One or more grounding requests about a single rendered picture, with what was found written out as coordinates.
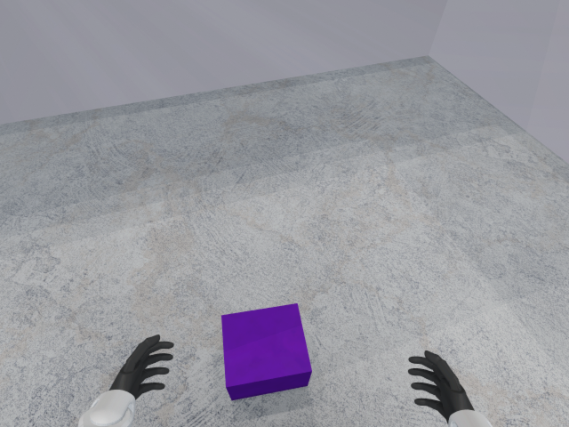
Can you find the left robot forearm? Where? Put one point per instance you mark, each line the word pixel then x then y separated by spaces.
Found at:
pixel 115 408

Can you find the carton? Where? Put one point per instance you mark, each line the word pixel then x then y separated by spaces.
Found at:
pixel 265 351

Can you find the right robot hand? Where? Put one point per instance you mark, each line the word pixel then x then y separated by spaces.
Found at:
pixel 447 387

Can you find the right robot forearm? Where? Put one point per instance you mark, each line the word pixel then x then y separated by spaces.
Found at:
pixel 468 418

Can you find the left robot hand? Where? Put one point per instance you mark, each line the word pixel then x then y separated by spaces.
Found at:
pixel 133 373

